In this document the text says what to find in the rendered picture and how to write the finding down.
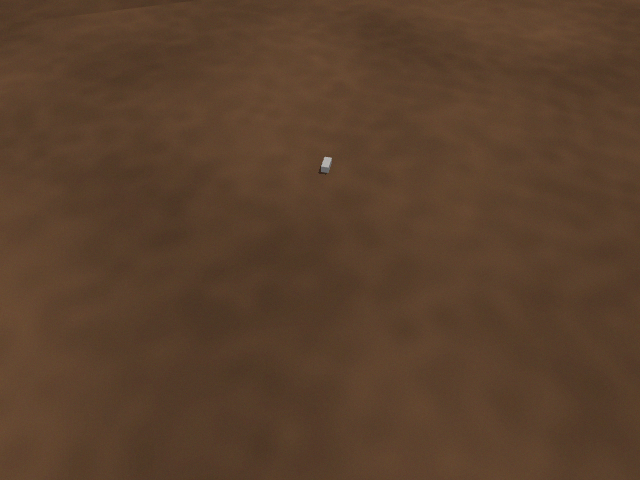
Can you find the small box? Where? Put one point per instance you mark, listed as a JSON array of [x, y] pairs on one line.
[[326, 164]]

